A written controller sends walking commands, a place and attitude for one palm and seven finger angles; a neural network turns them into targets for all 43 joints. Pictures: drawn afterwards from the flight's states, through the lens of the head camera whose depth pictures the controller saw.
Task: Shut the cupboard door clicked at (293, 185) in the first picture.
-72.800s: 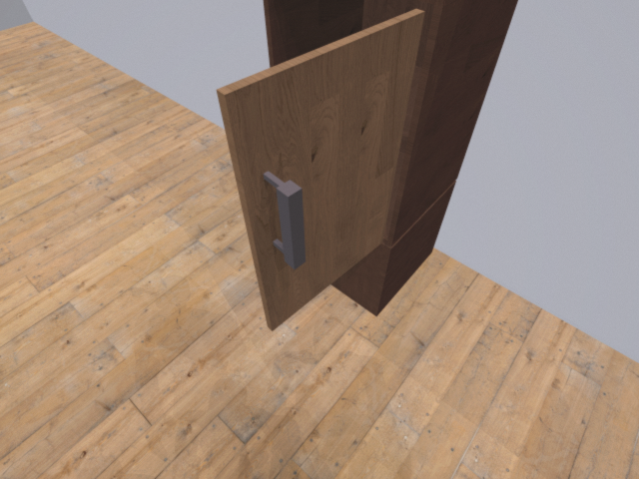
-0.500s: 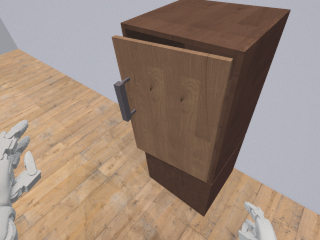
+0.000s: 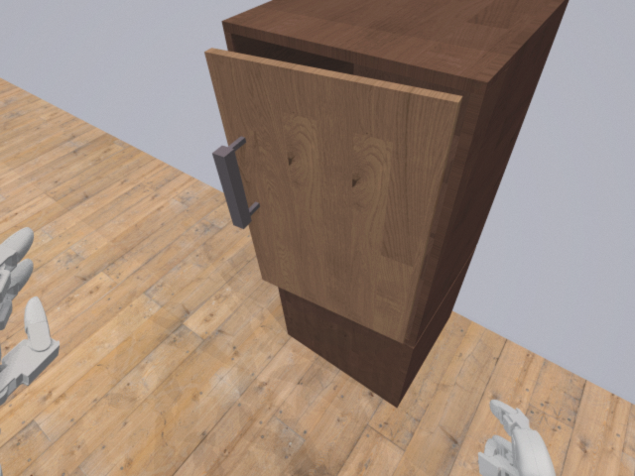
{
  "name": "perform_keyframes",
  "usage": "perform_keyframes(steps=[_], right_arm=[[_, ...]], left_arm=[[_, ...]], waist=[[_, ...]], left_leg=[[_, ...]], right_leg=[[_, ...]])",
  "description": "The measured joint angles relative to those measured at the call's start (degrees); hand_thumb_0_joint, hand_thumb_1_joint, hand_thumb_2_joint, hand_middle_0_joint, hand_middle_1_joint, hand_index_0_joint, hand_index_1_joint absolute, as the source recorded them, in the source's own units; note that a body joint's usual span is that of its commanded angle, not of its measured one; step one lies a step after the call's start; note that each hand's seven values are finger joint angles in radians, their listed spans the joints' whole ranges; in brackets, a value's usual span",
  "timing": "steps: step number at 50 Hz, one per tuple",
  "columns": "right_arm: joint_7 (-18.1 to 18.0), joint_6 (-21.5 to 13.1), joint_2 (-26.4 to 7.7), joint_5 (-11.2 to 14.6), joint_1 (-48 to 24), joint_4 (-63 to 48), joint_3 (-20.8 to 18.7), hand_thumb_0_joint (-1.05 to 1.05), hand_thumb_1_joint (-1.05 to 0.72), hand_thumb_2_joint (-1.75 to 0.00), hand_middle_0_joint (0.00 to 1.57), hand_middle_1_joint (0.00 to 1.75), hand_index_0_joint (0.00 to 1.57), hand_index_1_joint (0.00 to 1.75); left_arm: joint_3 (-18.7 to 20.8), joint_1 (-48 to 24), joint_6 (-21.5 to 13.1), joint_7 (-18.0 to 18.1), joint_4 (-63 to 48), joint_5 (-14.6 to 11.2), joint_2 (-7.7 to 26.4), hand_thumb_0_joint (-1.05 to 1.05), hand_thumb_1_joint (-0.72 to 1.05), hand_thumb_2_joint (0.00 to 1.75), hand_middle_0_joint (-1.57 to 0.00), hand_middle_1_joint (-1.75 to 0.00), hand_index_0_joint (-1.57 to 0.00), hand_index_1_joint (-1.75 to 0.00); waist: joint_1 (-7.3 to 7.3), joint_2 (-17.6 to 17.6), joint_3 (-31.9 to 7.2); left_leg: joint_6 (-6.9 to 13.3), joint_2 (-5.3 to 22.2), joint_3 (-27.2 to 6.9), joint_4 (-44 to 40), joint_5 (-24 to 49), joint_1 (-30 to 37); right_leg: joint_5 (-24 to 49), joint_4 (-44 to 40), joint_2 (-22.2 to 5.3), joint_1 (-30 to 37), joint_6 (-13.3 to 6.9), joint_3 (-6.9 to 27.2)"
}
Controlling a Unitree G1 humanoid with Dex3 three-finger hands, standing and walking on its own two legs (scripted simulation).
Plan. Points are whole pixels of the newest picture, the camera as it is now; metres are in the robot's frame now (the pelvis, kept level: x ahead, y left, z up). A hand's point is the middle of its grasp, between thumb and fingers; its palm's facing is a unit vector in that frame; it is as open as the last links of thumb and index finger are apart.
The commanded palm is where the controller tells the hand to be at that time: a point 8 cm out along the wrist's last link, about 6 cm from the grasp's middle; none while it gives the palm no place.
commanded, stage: step back with the hand held close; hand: left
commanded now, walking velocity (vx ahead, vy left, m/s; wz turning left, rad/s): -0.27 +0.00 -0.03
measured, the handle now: (241, 183) +0.61 +0.20 +0.02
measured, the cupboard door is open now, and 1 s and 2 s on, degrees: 7 7 7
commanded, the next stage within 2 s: stop stepping back and stand still in 0.78 s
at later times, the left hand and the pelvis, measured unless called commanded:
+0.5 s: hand out of the picture +0.07 +0.29 +0.17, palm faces +0.50 -0.73 -0.46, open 7.4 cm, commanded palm +0.01 +0.32 +0.18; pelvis -0.10 +0.01 -0.01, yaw +5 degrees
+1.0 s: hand out of the picture -0.05 +0.33 +0.17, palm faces +0.54 -0.75 -0.38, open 7.4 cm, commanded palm -0.09 +0.35 +0.18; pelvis -0.22 +0.05 -0.01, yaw +3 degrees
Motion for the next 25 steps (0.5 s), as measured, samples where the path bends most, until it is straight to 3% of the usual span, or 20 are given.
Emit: perform_keyframes(steps=[9,21,25], right_arm=[[-0.16,0.93,1.08,0.20,0.29,-1.67,0.45,0.02,-0.91,-0.90,0.20,0.29,0.20,0.30],[0.11,-3.76,1.78,-0.59,3.19,-1.07,0.95,0.01,-0.90,-0.90,0.21,0.30,0.20,0.30],[0.64,-4.75,1.60,-1.01,3.85,0.38,0.57,0.02,-0.90,-0.90,0.21,0.30,0.20,0.30]], left_arm=[[1.10,0.85,-0.83,1.17,-1.78,-0.46,2.66,0.01,0.89,0.90,-0.21,-0.30,-0.21,-0.30],[2.86,-0.14,-5.41,2.08,-2.63,1.75,1.69,0.01,0.89,0.90,-0.21,-0.30,-0.21,-0.30],[3.06,1.09,-6.66,2.54,-4.65,1.48,1.01,0.01,0.89,0.90,-0.21,-0.30,-0.21,-0.30]], waist=[[-0.72,-1.54,0.22],[-2.17,-2.20,0.86],[-1.11,-2.32,0.99]], left_leg=[[1.22,-0.31,1.21,-0.85,3.12,-2.24],[2.15,0.10,-1.26,3.13,3.62,-9.18],[1.34,0.53,-0.64,5.41,-1.19,-11.38]], right_leg=[[2.73,0.59,-0.46,-3.27,1.13,1.19],[4.39,4.35,2.18,-8.47,0.38,1.01],[4.83,5.50,1.96,-9.99,-0.21,0.31]])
